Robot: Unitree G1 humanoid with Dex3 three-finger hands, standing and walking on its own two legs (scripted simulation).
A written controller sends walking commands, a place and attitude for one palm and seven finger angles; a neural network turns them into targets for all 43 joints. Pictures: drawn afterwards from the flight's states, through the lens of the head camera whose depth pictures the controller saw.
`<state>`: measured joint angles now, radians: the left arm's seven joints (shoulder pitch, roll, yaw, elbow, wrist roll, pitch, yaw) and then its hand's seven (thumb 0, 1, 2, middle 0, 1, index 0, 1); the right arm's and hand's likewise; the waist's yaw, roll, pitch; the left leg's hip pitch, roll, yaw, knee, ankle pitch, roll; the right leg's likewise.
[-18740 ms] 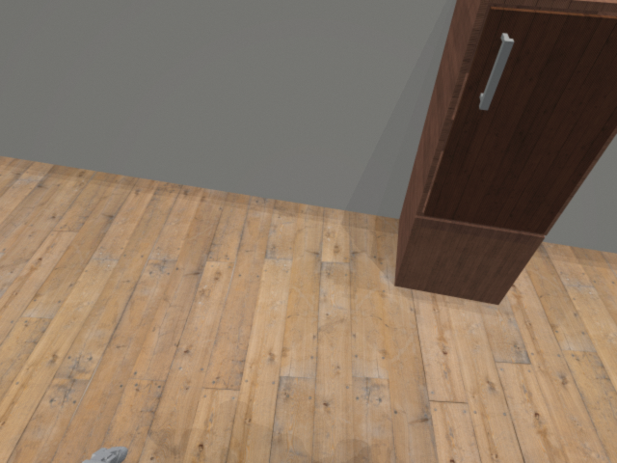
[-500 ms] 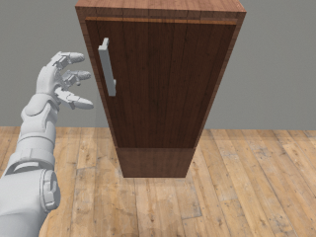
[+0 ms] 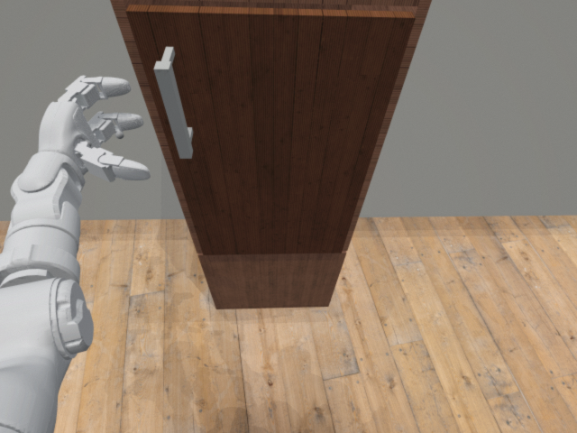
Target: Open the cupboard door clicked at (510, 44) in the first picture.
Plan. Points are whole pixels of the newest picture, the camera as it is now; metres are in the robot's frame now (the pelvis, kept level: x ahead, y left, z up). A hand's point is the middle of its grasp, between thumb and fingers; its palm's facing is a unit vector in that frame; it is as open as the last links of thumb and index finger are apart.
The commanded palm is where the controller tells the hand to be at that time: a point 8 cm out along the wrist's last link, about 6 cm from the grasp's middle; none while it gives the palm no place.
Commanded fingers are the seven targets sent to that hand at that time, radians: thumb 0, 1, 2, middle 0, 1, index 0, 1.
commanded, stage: slide the fingers in behind the handle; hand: left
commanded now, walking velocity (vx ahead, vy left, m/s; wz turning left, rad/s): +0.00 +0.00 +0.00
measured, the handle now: (178, 106) +0.54 +0.14 +0.15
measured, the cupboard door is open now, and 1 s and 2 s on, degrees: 0 0 0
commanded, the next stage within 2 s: move the hooked fingers beside the handle in 1.62 s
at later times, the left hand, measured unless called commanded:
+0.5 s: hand (141, 132) +0.48 +0.18 +0.15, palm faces -0.03 -1.00 +0.02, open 14.0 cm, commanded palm +0.45 +0.23 +0.15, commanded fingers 0.00 -0.50 0.30 -0.30 -1.20 -0.30 -1.20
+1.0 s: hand (164, 137) +0.47 +0.15 +0.16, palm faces +0.01 -1.00 +0.01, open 14.2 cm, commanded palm +0.44 +0.19 +0.15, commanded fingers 0.00 -0.50 0.30 -0.30 -1.20 -0.30 -1.20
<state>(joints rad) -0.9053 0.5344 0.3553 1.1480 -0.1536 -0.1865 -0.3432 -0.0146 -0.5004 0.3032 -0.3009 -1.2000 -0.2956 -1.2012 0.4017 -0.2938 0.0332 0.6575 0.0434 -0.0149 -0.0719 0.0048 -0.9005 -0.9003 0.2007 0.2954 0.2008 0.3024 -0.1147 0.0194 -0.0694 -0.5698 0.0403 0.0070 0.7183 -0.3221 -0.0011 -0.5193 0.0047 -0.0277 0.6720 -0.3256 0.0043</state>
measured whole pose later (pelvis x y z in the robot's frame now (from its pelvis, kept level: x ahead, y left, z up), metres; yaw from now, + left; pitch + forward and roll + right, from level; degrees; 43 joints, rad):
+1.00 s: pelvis +0.01 -0.01 +0.00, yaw +0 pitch +8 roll -1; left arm -0.80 0.34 0.26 0.95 -0.15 -0.17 -0.15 -0.02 -0.50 0.30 -0.26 -1.18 -0.25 -1.18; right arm 0.37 -0.26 0.02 0.65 0.04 -0.02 -0.04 0.01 -0.90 -0.90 0.20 0.30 0.20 0.30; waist -0.08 0.03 -0.08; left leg -0.50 0.04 0.01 0.70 -0.33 -0.01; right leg -0.46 0.01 -0.02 0.67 -0.34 0.00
